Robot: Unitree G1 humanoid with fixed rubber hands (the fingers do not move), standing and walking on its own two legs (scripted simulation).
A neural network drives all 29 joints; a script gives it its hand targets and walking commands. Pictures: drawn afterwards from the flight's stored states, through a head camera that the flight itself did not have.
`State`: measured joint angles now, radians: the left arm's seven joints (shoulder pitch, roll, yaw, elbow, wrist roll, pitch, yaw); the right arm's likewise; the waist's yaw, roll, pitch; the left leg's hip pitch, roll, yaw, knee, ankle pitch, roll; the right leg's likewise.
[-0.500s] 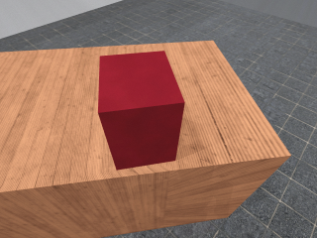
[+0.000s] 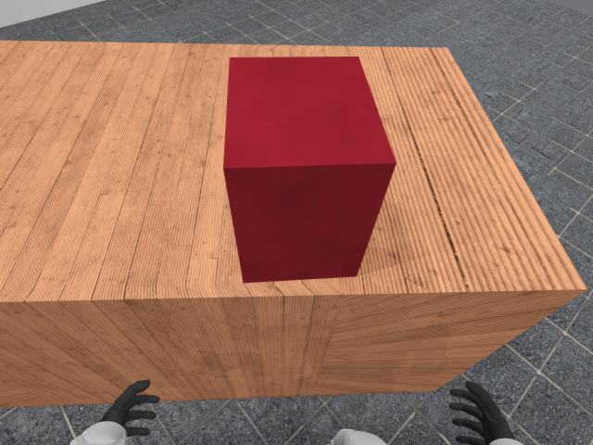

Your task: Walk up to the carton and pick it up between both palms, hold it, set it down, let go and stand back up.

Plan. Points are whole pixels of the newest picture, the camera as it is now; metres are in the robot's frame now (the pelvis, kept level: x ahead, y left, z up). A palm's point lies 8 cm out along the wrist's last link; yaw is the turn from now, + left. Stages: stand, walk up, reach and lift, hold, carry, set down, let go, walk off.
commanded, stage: reach and lift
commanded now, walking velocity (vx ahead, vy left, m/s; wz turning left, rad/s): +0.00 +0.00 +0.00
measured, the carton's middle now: (298, 175) +0.46 +0.00 +0.08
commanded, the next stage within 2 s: none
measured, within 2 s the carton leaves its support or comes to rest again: neither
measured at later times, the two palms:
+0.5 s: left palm (118, 414) +0.17 +0.22 -0.03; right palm (501, 443) +0.14 -0.25 -0.04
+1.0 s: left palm (122, 377) +0.20 +0.21 +0.01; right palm (492, 406) +0.17 -0.22 +0.01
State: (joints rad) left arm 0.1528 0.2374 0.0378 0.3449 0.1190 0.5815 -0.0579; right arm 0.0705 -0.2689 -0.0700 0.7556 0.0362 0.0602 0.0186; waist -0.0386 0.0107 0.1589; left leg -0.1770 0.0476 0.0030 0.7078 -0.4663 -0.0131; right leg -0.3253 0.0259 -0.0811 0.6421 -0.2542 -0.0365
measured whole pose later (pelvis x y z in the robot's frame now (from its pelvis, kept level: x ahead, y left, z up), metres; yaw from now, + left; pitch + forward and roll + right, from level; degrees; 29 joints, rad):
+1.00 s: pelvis +0.01 +0.01 +0.03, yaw -2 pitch -5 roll -1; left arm 0.29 0.14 -0.02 0.07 -0.06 0.24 0.09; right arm 0.38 -0.18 -0.06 0.13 0.08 0.04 0.02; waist 0.00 0.01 0.08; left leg 0.07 0.03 0.07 0.31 -0.28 0.00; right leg -0.11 0.02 -0.03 0.30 -0.10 -0.02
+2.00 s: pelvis +0.01 +0.01 +0.03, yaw -1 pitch -4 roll -1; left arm -0.15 0.10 0.09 -0.14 -0.07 0.56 0.09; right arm -0.15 -0.27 -0.02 0.10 0.30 0.21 -0.08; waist -0.02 -0.01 0.08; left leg 0.03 0.02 0.04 0.30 -0.26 0.00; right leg -0.13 0.03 -0.02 0.28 -0.08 -0.02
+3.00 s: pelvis +0.01 +0.01 +0.03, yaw +2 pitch +6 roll -1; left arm -1.00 0.25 0.06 0.69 -0.17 0.52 0.13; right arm -1.01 -0.40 -0.02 0.90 0.35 0.31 -0.03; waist -0.02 0.01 -0.08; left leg -0.19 0.01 -0.01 0.36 -0.26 0.00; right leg -0.31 0.02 -0.04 0.28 -0.07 -0.02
